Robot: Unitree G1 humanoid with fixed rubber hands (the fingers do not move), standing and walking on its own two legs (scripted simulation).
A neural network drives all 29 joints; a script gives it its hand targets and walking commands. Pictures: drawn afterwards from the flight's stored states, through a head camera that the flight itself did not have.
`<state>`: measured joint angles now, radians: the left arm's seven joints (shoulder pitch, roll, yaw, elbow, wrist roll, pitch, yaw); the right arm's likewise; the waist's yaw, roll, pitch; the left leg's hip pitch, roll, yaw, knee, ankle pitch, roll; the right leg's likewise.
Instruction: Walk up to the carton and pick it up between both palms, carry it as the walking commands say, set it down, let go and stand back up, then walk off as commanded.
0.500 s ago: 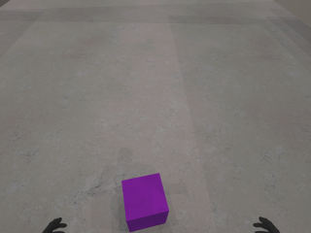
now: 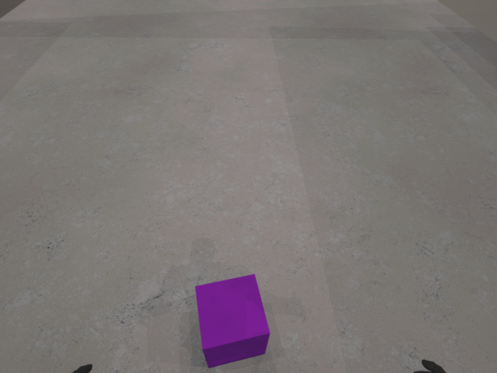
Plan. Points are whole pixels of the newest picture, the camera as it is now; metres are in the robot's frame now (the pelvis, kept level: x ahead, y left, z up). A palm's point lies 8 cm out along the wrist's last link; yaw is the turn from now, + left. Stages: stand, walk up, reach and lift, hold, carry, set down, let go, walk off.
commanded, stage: stand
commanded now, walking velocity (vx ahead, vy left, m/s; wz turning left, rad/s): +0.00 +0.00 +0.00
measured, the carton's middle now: (231, 321) +0.40 +0.06 -0.66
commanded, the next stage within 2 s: walk off in 0.52 s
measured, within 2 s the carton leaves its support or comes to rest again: neither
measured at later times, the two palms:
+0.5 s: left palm out of the picture +0.08 +0.31 -0.11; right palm out of the picture +0.09 -0.31 -0.10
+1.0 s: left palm out of the picture +0.05 +0.25 -0.12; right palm out of the picture +0.02 -0.36 -0.12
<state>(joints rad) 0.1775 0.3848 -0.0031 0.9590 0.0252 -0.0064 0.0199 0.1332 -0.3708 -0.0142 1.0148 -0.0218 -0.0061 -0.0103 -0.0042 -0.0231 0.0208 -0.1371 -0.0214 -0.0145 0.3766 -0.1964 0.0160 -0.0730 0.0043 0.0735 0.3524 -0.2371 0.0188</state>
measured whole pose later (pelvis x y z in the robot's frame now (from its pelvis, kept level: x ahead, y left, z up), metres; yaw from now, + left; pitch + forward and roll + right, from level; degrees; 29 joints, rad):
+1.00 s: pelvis -0.02 -0.05 +0.00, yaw -5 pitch -1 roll -1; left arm 0.21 0.36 0.03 0.99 0.01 0.09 -0.01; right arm 0.15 -0.36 -0.04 1.00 -0.04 0.03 -0.04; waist -0.02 0.01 0.06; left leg -0.21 0.09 0.02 0.45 -0.21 -0.05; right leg -0.31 -0.01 0.02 0.80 -0.48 0.05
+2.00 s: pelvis -0.10 -0.28 -0.02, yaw -32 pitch +0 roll +0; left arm 0.14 0.28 0.05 0.84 0.03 0.06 -0.03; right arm 0.21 -0.34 -0.08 0.90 -0.02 0.07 -0.05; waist -0.02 0.05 0.09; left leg -0.46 0.16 0.08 1.15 -0.52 -0.06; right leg -0.31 0.01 -0.05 0.56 -0.25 -0.02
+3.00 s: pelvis -0.22 -0.40 -0.01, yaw -51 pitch -2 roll -1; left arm 0.20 0.20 0.01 0.97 0.01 0.01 0.02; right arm 0.24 -0.20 -0.03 0.98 -0.02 0.03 -0.02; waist -0.01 0.00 0.03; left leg -0.17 0.03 0.06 0.46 -0.24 0.01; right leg -0.19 0.01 -0.07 0.44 -0.22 -0.02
